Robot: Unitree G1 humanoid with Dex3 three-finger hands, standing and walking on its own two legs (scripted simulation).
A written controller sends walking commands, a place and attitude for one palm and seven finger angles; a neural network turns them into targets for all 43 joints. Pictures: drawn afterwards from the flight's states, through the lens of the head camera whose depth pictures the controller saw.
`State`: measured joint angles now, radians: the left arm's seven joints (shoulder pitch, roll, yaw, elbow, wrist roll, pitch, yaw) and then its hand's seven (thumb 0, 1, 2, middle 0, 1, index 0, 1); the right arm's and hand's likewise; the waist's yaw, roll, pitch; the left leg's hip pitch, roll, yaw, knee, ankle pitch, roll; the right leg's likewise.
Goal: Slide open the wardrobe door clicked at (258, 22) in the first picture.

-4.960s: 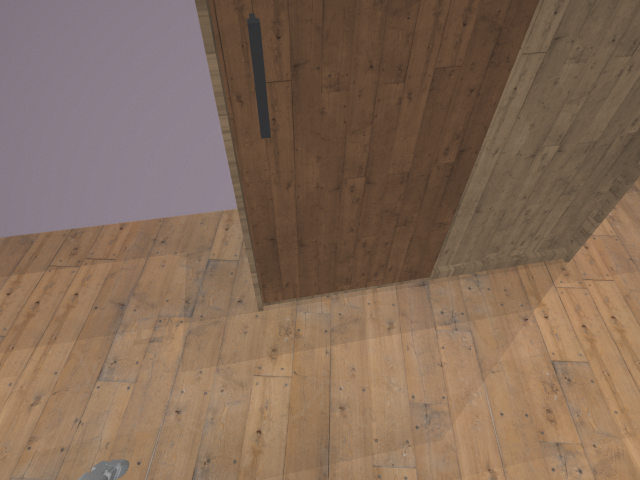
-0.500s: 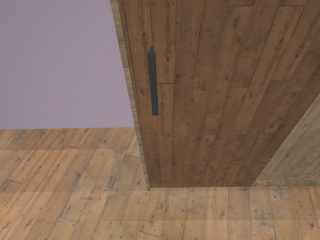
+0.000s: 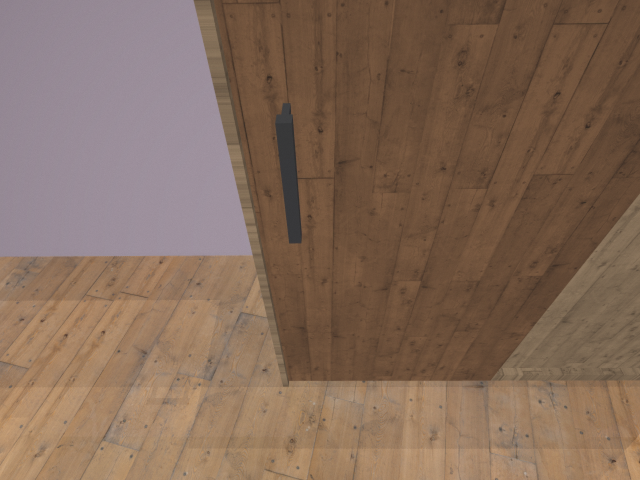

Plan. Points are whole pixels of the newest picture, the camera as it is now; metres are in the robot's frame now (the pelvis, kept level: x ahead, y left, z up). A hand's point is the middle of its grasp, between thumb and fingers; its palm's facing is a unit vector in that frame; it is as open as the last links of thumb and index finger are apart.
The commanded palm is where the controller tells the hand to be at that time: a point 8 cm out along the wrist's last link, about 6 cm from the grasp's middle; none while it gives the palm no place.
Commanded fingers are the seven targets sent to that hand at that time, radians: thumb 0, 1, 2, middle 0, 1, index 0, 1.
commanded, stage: come to a stop and stand still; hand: left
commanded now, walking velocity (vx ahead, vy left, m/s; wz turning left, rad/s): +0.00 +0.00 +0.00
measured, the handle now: (291, 179) +0.50 +0.07 +0.11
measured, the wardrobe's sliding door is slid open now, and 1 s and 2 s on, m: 0.00 0.00 0.00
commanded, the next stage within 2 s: look again from close up in 0.66 s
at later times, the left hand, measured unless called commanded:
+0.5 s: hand out of the picture +0.04 +0.16 -0.17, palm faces +0.00 -0.98 -0.22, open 7.3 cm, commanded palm none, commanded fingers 0.00 0.90 0.90 -0.20 -0.30 -0.20 -0.30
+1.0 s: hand out of the picture +0.04 +0.15 -0.17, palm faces +0.01 -0.98 -0.22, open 7.3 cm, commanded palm none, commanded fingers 0.00 0.90 0.90 -0.20 -0.30 -0.20 -0.30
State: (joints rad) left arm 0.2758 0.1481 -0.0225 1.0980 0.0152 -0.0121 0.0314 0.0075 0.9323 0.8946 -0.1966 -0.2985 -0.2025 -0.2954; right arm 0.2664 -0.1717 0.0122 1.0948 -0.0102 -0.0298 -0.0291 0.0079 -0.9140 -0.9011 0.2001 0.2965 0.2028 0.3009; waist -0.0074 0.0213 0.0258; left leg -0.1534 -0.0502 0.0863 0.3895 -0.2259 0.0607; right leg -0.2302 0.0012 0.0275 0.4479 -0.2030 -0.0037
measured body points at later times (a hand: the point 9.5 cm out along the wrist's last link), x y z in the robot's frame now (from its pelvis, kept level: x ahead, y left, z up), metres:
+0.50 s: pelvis +0.02 -0.02 +0.00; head +0.03 -0.03 +0.45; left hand +0.04 +0.21 -0.15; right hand +0.02 -0.25 -0.16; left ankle -0.01 +0.08 -0.74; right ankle +0.02 -0.12 -0.74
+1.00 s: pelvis +0.02 -0.04 +0.00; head +0.03 -0.05 +0.45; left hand +0.04 +0.20 -0.15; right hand +0.03 -0.28 -0.16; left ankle -0.01 +0.08 -0.74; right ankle +0.02 -0.12 -0.74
